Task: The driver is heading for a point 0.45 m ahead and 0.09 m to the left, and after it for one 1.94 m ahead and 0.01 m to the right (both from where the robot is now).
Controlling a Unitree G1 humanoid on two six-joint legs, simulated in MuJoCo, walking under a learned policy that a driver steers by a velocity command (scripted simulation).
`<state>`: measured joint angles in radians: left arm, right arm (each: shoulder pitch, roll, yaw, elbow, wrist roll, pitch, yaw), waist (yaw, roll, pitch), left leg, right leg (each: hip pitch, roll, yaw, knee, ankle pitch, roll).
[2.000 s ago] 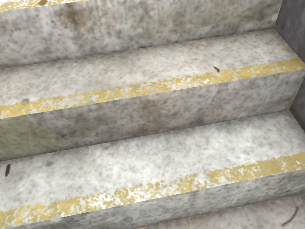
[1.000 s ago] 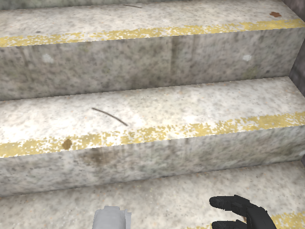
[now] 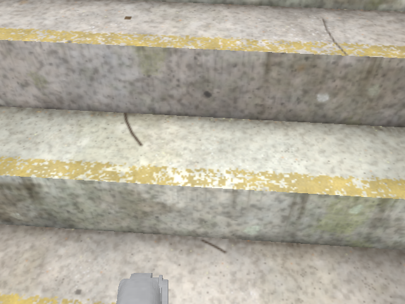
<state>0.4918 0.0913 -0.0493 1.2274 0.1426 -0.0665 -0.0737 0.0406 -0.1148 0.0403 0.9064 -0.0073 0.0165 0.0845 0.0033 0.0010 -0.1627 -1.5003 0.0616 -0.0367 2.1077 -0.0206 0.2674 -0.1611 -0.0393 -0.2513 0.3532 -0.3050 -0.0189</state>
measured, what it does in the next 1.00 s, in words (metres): climbs: left foot 0.20 m higher, then right foot 0.20 m higher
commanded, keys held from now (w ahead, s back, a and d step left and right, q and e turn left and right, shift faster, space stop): w+q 0.36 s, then w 0.10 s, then w+e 0.54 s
